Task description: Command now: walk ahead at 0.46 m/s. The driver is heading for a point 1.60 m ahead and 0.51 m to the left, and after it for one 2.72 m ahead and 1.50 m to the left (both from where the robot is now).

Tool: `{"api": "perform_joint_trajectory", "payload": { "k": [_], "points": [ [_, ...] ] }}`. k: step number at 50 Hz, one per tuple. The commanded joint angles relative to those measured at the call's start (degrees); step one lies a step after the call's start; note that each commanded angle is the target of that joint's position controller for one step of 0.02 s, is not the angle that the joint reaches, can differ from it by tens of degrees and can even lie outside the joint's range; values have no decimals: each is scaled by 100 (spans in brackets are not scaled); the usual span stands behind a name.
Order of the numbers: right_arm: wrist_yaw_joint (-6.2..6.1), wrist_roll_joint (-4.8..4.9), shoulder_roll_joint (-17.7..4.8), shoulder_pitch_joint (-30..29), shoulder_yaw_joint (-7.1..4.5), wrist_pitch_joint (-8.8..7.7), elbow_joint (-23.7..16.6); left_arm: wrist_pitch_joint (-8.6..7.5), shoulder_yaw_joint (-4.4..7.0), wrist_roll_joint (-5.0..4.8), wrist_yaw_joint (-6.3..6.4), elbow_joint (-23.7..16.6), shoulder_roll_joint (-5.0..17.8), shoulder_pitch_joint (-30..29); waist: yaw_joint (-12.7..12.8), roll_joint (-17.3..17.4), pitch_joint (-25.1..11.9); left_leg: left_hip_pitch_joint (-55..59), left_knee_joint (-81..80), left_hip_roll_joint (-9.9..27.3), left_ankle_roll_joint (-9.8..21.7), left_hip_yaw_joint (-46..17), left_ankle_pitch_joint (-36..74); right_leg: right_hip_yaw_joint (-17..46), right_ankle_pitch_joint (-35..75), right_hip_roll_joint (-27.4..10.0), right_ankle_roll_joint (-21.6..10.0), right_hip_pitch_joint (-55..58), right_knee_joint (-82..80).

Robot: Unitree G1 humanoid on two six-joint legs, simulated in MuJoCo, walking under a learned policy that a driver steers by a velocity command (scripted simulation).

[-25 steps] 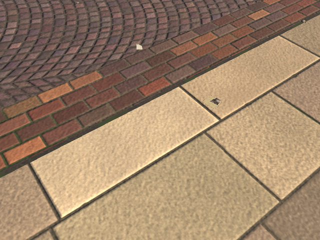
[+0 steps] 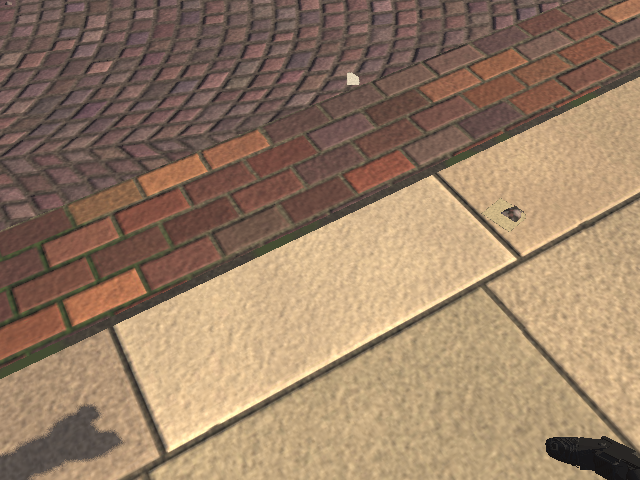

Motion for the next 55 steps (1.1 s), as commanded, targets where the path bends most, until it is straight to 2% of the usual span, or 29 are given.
{"api": "perform_joint_trajectory", "payload": {
  "k": [1, 3, 5, 6, 7, 8, 9, 10, 11, 12, 13, 16, 19, 23, 28, 31, 32, 33, 34, 35, 36, 37, 38, 39, 41, 44, 48, 52, 55],
  "points": [
    [65, 29, -405, -752, -72, -103, -622, -58, 267, -67, 40, -204, 1104, -8, -204, -763, 541, 222, -490, -165, 169, 47, 199, 699, 2071, -1542, -820, -441, -326],
    [59, 3, -607, -476, -156, -106, -581, -24, 308, -44, 45, -184, 1210, -92, -464, -829, 259, 747, -587, -333, 379, 136, -90, 582, 3469, -1592, -677, -121, 209],
    [-42, -13, -956, 930, -366, -55, -183, 53, 305, 8, 67, -197, 1219, -185, -1223, -818, -684, 2680, -629, -629, 681, 391, -210, 239, 4991, -1259, -437, -430, 1961],
    [-128, -62, -1276, 1975, -461, -10, 31, 63, 215, 119, 94, -335, 1015, -159, -1594, -319, -1473, 4513, -375, 307, 989, -668, -362, 138, 3461, -1002, -253, -1734, 3708],
    [-72, -147, -1752, 2212, -516, -28, 147, -38, -45, 69, 35, -430, 75, 713, -1027, 1485, -2459, 6168, -1257, 1768, 1934, -3747, -2156, 316, -1023, 155, 94, -3724, 5857],
    [-70, -97, -1145, 2114, -378, -38, 135, -162, 93, -84, 1, -348, 715, 287, -1266, 1064, -2245, 5852, -2090, 1708, 1795, -4540, -3051, 1012, -1377, 9, 29, -4353, 6517],
    [-91, -80, -946, 1647, -303, -49, 125, -218, 199, -229, -19, -569, 1046, -398, -1185, 727, -1182, 5012, -2169, 1556, 1522, -3618, -2791, 809, -912, -286, -34, -4772, 6607],
    [-93, -98, -852, 1255, -268, -56, 88, -253, 177, -189, 13, -652, 1006, -729, -990, 149, -723, 4140, -2244, 1348, 1403, -2899, -2036, 651, -364, -578, -63, -4568, 6350],
    [-73, -154, -728, 994, -239, -75, 80, -245, 194, -77, 35, -658, 941, -858, -795, -7, -422, 3430, -2357, 1101, 1351, -2336, -1338, 602, -25, -764, -43, -4332, 6022],
    [-66, -227, -624, 857, -212, -117, 81, -188, 207, -38, 33, -618, 876, -702, -577, 175, -419, 3003, -2505, 927, 1315, -1986, -994, 675, 223, -932, -39, -3946, 5829],
    [-57, -215, -572, 796, -211, -155, 110, -121, 195, -32, 37, -562, 773, -582, -481, 239, -423, 2768, -2671, 830, 1351, -1786, -865, 661, 315, -977, -4, -3737, 5689],
    [-71, -151, -683, 906, -236, -248, 297, 16, 174, 29, 66, -631, 649, -793, -415, 137, -134, 2353, -3003, 777, 1467, -1302, -541, 562, 608, -1052, 145, -3903, 5159],
    [-153, -140, -834, 1183, -264, -213, 452, -10, 156, 86, 61, -839, 633, -1472, -596, -2, 91, 2556, -3122, 709, 1424, -1007, -310, 533, 1524, -1076, 278, -4396, 4171],
    [-218, -70, -1004, 1581, -279, -136, 634, -118, 78, 57, -32, -1030, 487, -2280, -930, -36, 195, 2796, -3091, 565, 1202, -565, -127, 282, 2503, -841, 277, -4165, 2755],
    [-243, -24, -1056, 2139, -283, 31, 938, -206, 56, -2, -202, -1383, 533, -3109, -1175, -16, 355, 3658, -2615, 889, 1180, -753, 109, 272, 2105, -632, 160, -4292, 1946],
    [-298, -6, -1207, 2057, -337, 130, 964, -283, 129, 0, -254, -1364, 752, -2802, -876, 204, 140, 3929, -2075, 1018, 1040, -1020, 832, 245, 1455, -433, -7, -3619, 1617],
    [-305, -7, -1248, 1918, -341, 153, 940, -307, 207, 7, -232, -1238, 893, -2304, -557, 245, -148, 3824, -1535, 868, 941, -926, 1620, 98, 1388, -276, -123, -2824, 1424],
    [-303, -52, -1091, 1886, -274, 153, 906, -321, 351, 34, -175, -995, 1194, -1411, -142, 168, -805, 3357, -487, 525, 757, -704, 1854, 126, 1557, -359, -326, -1387, 1482],
    [-301, -201, -681, 1851, -119, 127, 695, -297, 470, 128, -98, -850, 1650, -299, 246, -504, -1856, 2127, 1375, 66, 507, -424, 282, 1314, 1690, -1538, -708, 486, 1778],
    [-273, -49, -122, 2671, 22, 21, 657, -235, 508, 145, -127, -728, 1837, -178, -188, -2056, -2542, 41, 3065, -742, 204, -382, -3213, 3744, 420, -2657, -1444, 2074, 1160],
    [-280, 98, -815, 2303, -136, -25, 751, -220, 355, 119, -118, -819, 1194, -285, 61, -1335, -2084, -487, 3660, -450, 210, -938, -3183, 3782, -247, -2489, -1235, 1651, 774],
    [-283, 165, -1048, 1804, -231, -36, 591, -219, 276, 91, -93, -829, 962, -649, 14, -1052, -1274, -730, 3719, -216, 229, -821, -2637, 2872, -83, -2329, -1009, 934, 647],
    [-309, 115, -963, 1577, -228, -20, 546, -227, 233, 100, -96, -839, 855, -1034, -172, -682, -857, -533, 3552, 28, 185, -697, -2157, 2276, 446, -2108, -915, 181, 465],
    [-313, 42, -883, 1488, -255, 22, 528, -242, 204, 111, -105, -822, 712, -1298, -325, -667, -519, -372, 3293, 177, 149, -697, -1831, 1797, 784, -1907, -877, -380, 249],
    [-289, 67, -648, 1691, -256, 169, 561, -313, 205, 159, -103, -761, 615, -1547, -575, -835, -331, 112, 3117, 344, 90, -670, -1495, 1120, 1189, -1696, -851, -1008, -119],
    [-293, 29, -473, 1494, -242, 320, 399, -384, 275, 147, -73, -606, 765, -1595, -676, -647, -37, -127, 2777, 418, -14, -665, -1129, 439, 1840, -1710, -927, -1280, -375],
    [-190, -3, -392, 959, -204, 287, 181, -323, 339, 158, 7, -470, 963, -1504, -543, -530, 127, -220, 1465, 384, -41, -490, -47, -341, 2097, -1561, -848, -1106, -472],
    [-36, -16, -309, 157, -142, 257, -142, -213, 408, 74, 55, -328, 1173, -1190, -239, -399, 351, -209, 460, 290, 92, -77, 268, -763, 2169, -1698, -775, -646, -427],
    [49, -12, -403, -128, -169, 273, -371, -83, 465, -27, 59, -230, 1303, -1051, -237, -444, 412, -274, 106, 180, 296, 116, -198, -933, 2684, -1875, -648, -43, -91]
  ]
}}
